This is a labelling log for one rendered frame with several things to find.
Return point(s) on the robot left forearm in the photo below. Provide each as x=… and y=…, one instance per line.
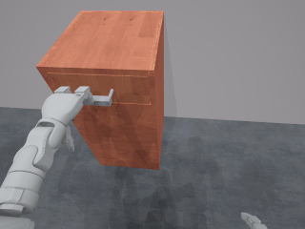
x=19, y=190

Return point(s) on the cabinet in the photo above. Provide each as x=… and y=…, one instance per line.
x=120, y=42

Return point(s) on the left robot hand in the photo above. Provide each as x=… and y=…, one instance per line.
x=64, y=106

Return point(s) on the left robot upper arm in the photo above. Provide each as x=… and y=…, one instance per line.
x=16, y=223

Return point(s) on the drawer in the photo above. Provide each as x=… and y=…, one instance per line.
x=126, y=88

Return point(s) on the handle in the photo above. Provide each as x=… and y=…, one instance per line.
x=101, y=100

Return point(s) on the right robot hand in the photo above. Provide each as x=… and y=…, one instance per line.
x=252, y=221

